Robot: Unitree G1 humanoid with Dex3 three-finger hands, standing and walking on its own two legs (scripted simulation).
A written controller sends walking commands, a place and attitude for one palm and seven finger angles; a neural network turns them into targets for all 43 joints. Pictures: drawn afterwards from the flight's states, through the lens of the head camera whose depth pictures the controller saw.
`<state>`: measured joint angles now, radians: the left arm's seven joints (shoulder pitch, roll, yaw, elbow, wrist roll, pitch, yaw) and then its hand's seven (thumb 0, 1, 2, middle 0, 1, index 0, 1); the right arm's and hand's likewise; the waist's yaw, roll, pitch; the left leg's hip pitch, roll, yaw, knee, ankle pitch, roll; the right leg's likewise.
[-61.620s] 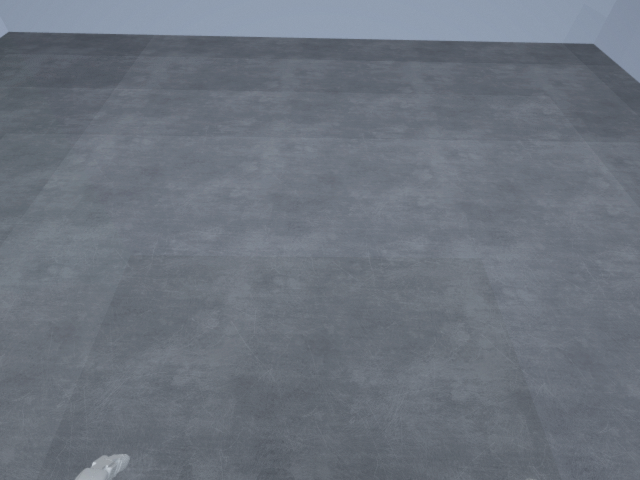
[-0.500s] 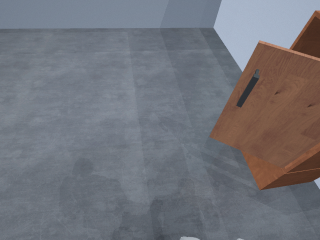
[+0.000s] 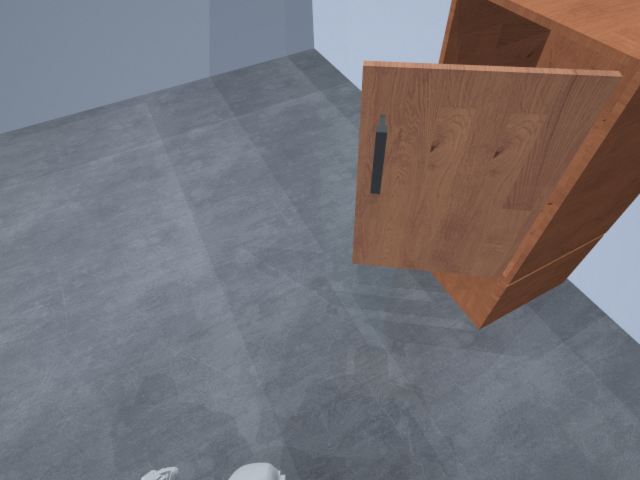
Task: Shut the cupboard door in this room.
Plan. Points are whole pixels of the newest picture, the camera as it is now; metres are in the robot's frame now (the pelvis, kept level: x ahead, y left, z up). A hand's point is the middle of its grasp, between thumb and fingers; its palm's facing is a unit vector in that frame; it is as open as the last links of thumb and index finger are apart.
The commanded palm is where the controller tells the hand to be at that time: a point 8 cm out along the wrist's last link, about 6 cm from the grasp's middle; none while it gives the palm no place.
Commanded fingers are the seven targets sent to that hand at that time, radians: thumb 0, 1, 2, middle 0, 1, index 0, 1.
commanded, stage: turn to face it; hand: left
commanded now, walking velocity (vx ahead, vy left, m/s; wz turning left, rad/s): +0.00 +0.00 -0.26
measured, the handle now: (378, 155) +0.70 -0.09 -0.03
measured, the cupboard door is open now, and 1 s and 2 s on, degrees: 55 55 55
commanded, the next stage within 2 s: take the last steps up to it in 0.16 s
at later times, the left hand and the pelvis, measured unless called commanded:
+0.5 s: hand out of the picture +0.13 +0.20 -0.16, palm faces -0.16 -0.96 -0.21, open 7.4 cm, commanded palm none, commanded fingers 0.00 0.90 0.90 -0.20 -0.30 -0.20 -0.30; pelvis +0.03 +0.01 +0.01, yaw -11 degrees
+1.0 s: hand (279, 449) +0.20 +0.08 -0.20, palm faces -0.21 -0.97 -0.11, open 7.4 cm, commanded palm none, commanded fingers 0.00 0.90 0.90 -0.20 -0.30 -0.20 -0.30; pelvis +0.17 -0.08 -0.02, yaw -14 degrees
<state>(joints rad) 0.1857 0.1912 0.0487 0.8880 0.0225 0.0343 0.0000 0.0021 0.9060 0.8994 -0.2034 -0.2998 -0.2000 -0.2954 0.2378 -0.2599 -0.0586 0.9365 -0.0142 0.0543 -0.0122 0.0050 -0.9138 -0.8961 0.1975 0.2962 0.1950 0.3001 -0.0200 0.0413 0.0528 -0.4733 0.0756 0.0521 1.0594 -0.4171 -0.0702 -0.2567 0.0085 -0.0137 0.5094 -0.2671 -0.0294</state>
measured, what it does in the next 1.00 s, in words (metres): walks ahead: left foot, then right foot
